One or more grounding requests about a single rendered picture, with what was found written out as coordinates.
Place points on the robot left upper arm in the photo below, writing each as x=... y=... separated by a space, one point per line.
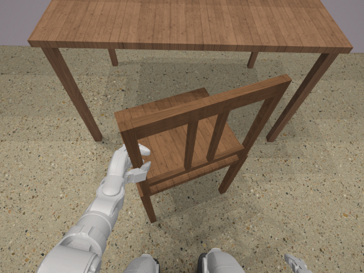
x=64 y=259

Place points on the table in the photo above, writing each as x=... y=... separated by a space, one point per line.
x=295 y=26

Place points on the robot right hand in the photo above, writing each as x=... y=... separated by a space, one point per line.
x=297 y=265

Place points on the robot left forearm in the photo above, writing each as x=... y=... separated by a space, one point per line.
x=95 y=225

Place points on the robot left hand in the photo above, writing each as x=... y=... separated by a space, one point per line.
x=120 y=162

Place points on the robot left thigh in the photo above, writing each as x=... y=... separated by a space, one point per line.
x=142 y=265

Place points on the chair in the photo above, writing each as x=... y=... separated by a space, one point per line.
x=188 y=135

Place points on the left robot shin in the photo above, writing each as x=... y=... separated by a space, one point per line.
x=146 y=255

